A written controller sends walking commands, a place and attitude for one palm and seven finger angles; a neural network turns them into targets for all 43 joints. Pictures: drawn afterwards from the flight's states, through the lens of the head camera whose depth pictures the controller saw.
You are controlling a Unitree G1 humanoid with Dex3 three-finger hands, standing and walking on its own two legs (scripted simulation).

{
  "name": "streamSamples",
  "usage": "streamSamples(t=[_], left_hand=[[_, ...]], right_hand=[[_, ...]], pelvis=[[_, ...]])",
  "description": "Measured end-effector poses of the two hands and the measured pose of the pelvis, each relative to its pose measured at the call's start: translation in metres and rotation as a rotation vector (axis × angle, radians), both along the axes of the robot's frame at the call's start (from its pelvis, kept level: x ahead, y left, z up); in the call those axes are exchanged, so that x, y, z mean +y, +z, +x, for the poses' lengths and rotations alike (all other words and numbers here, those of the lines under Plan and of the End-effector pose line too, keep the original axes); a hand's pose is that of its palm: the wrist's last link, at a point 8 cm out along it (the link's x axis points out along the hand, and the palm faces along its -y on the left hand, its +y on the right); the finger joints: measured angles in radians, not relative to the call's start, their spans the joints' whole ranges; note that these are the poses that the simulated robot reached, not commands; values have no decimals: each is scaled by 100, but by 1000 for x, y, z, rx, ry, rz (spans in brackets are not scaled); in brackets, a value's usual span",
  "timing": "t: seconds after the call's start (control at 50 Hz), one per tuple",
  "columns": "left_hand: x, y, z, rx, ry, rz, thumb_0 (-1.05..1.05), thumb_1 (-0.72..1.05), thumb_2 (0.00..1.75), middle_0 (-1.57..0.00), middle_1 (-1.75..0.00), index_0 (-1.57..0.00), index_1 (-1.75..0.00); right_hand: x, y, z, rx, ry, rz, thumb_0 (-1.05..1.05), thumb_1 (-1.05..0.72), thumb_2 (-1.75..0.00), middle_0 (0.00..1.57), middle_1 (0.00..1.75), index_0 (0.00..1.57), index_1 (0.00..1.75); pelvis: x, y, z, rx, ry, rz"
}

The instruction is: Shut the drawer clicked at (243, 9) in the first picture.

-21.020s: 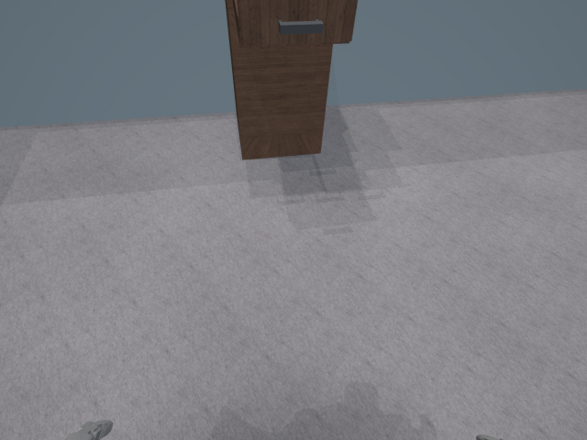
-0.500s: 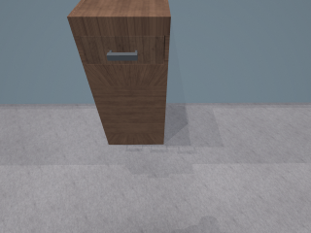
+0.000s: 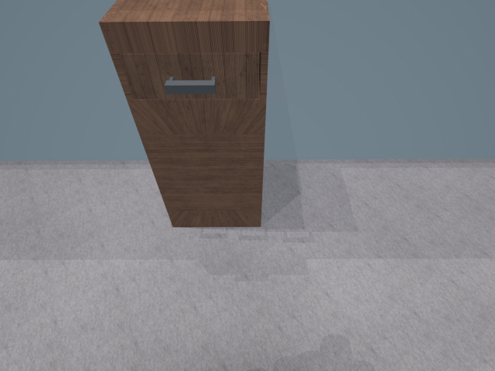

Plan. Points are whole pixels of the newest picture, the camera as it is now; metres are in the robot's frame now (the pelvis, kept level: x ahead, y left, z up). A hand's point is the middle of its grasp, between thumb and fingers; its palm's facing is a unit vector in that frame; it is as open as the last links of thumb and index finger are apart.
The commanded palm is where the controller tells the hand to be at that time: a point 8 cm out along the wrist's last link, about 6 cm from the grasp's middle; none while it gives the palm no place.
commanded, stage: look to check the result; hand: left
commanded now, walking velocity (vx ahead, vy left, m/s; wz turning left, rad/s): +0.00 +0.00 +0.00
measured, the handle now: (191, 83) +0.83 +0.21 +0.02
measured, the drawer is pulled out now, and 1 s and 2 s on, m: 0.00 0.00 0.00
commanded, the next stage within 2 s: stand and wait in 0.20 s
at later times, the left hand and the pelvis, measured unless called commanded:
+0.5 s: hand out of the picture -0.01 +0.15 -0.17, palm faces +0.05 -0.98 -0.18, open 7.4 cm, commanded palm none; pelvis +0.01 -0.01 +0.00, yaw +0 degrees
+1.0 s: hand out of the picture +0.00 +0.15 -0.17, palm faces +0.05 -0.98 -0.20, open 7.4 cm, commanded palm none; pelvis +0.01 -0.01 +0.00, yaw +0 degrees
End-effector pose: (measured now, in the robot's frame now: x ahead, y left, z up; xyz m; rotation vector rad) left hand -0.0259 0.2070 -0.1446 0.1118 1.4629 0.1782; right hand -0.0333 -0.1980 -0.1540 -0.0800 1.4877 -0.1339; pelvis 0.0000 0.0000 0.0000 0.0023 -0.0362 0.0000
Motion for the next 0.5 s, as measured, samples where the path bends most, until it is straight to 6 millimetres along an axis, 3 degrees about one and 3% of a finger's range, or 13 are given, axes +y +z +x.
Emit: streamSamples(t=[0.24, 0.5], left_hand=[[-8, 0, 14, -26, -4, -4, 1, 90, 90, -20, -30, -20, -30], [-11, 0, 12, -15, -1, 2, 1, 90, 90, -20, -30, -20, -30]], right_hand=[[-5, -1, 15, -27, 3, 2, 0, -91, -89, 20, 29, 20, 30], [-14, 0, 13, -9, -2, -9, 0, -91, -89, 20, 29, 20, 30]], pelvis=[[-6, 0, 7, -3, -1, 2], [-11, 0, 10, -5, -3, 1]])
